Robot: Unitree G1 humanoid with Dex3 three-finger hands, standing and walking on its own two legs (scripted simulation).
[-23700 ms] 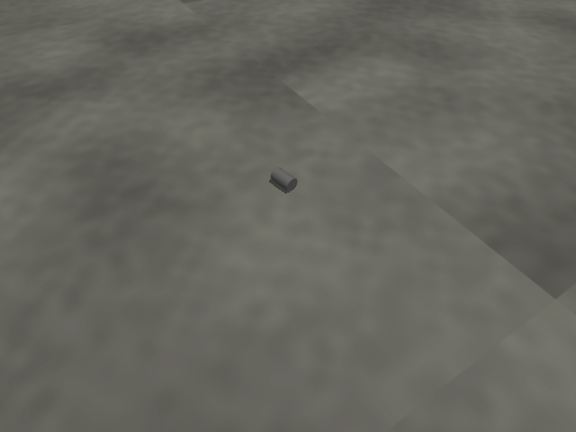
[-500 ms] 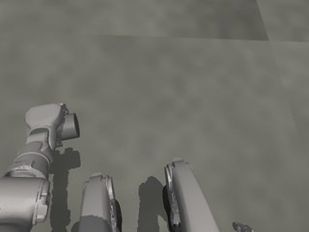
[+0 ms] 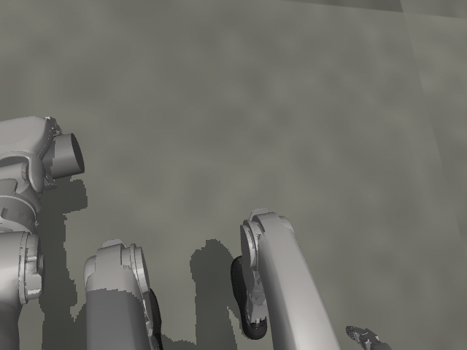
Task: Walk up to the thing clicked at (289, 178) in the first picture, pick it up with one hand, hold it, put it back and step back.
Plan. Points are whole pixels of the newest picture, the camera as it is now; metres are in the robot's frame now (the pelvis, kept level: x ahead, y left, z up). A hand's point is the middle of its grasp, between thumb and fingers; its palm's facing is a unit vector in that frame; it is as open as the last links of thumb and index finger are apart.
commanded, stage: crouch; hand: left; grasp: from above
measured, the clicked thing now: (40, 160) +0.48 +0.26 -0.19
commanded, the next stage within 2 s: lower in 0.54 s
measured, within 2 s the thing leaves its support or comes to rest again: neither
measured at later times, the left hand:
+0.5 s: hand (49, 160) +0.49 +0.26 -0.22, palm faces -0.45 -0.06 -0.89, open 10.1 cm
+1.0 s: hand (58, 165) +0.50 +0.26 -0.27, palm faces -0.46 -0.07 -0.88, open 10.1 cm
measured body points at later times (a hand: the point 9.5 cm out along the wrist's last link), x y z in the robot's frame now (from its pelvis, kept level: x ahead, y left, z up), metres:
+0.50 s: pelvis -0.01 +0.00 -0.05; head +0.25 +0.04 +0.31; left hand +0.51 +0.26 -0.17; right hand +0.00 -0.27 -0.15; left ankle +0.07 +0.12 -0.37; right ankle +0.10 -0.13 -0.37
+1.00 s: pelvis -0.01 +0.00 -0.08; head +0.27 +0.06 +0.27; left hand +0.52 +0.26 -0.22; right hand -0.01 -0.27 -0.17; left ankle +0.07 +0.12 -0.37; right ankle +0.10 -0.13 -0.37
